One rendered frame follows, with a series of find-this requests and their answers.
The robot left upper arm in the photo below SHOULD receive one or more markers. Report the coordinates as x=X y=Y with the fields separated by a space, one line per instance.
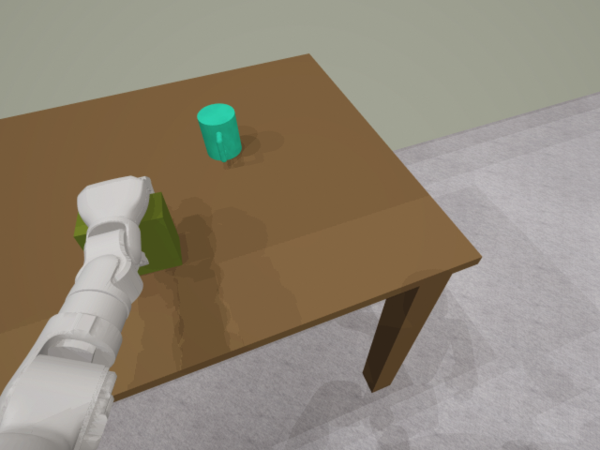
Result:
x=59 y=404

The table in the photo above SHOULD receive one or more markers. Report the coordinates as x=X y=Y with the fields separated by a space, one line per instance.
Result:
x=315 y=218

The robot left forearm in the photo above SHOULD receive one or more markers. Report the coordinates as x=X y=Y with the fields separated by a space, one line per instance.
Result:
x=88 y=326

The sponge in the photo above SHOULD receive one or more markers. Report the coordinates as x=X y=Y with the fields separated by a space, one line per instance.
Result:
x=159 y=238

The robot left hand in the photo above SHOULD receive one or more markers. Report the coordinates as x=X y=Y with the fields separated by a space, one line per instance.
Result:
x=125 y=197

